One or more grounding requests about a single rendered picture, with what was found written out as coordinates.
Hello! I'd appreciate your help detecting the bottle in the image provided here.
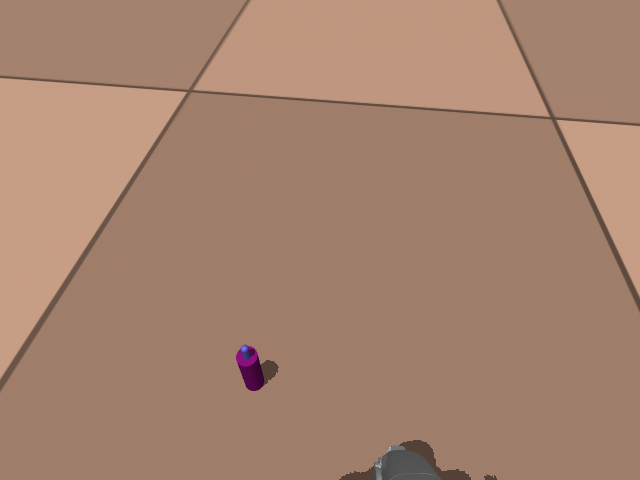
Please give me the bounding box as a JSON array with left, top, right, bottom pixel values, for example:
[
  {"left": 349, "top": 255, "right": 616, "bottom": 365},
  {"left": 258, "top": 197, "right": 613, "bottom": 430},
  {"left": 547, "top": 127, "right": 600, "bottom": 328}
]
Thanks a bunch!
[{"left": 236, "top": 345, "right": 264, "bottom": 391}]

